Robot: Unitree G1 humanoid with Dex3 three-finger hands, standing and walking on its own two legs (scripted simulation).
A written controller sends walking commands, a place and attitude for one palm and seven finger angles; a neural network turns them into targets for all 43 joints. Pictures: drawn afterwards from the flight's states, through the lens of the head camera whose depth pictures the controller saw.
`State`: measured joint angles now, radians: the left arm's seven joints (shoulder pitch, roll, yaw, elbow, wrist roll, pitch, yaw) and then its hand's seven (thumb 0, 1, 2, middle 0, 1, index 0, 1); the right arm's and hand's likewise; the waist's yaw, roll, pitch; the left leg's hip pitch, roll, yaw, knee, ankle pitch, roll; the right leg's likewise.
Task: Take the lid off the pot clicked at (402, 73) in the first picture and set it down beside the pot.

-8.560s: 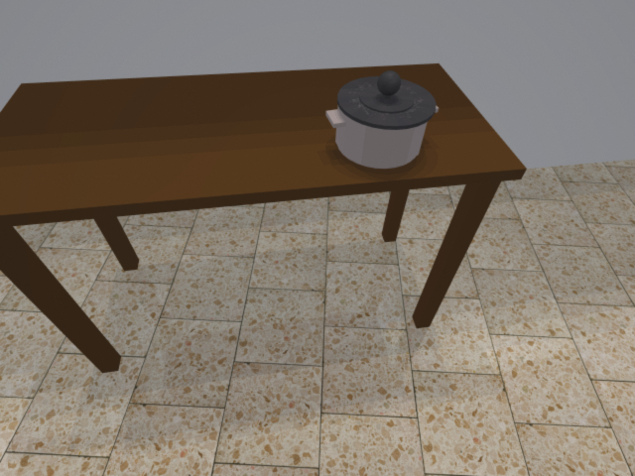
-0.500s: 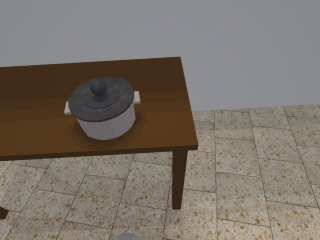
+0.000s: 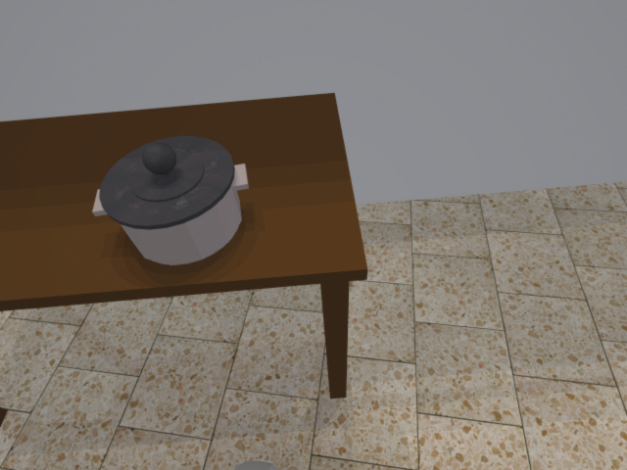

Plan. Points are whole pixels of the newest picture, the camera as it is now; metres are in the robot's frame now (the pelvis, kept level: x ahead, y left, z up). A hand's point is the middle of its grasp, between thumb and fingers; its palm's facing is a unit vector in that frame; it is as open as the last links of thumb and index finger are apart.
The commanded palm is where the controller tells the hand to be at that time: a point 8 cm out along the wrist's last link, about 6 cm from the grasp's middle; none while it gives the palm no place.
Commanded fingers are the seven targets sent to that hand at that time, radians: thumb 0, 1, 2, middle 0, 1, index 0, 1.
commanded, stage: come to a stop and stand still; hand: left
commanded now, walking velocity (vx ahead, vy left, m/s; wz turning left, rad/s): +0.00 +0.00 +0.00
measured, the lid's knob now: (159, 158) +0.50 +0.27 +0.13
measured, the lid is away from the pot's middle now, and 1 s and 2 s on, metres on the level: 0.00 0.00 0.00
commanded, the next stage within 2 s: look again from close up in 0.72 s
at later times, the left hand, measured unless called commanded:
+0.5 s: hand out of the picture -0.03 +0.16 -0.16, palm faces +0.08 -0.98 -0.19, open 7.3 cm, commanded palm none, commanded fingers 0.00 0.90 0.90 -0.20 -0.30 -0.20 -0.30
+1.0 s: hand out of the picture -0.06 +0.17 -0.17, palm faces +0.06 -0.98 -0.16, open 7.4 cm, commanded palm none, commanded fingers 0.00 0.90 0.90 -0.20 -0.30 -0.20 -0.30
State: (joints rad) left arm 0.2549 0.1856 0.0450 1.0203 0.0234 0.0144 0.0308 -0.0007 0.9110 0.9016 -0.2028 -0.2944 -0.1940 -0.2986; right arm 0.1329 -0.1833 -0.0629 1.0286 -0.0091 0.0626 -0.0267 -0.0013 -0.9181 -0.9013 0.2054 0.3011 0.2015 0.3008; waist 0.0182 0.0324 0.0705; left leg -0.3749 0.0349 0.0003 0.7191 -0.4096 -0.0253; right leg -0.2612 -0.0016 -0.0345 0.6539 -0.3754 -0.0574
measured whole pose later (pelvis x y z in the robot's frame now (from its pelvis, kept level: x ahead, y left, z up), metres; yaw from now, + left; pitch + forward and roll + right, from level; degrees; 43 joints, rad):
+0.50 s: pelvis -0.04 -0.02 +0.02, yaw +1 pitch -2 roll +0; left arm 0.27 0.16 0.02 1.12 0.00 0.01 0.02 0.00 0.93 0.90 -0.21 -0.29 -0.20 -0.30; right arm 0.31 -0.12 0.00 1.14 -0.02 0.01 -0.03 0.00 -0.92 -0.90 0.20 0.30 0.20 0.30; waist 0.01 0.01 0.00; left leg -0.13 0.03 -0.01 0.41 -0.26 -0.03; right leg -0.19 0.06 -0.07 0.39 -0.18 -0.08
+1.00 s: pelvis -0.05 +0.02 +0.01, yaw +1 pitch -1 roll -1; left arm 0.34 0.11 0.00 1.11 0.01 -0.01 0.04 0.00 0.91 0.90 -0.21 -0.29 -0.20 -0.30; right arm 0.36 -0.12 -0.01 1.09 -0.02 0.00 -0.02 0.00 -0.91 -0.90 0.20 0.30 0.20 0.30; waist -0.02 0.01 -0.02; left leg -0.22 0.00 0.01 0.55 -0.32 0.01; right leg -0.27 0.03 -0.06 0.52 -0.23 -0.04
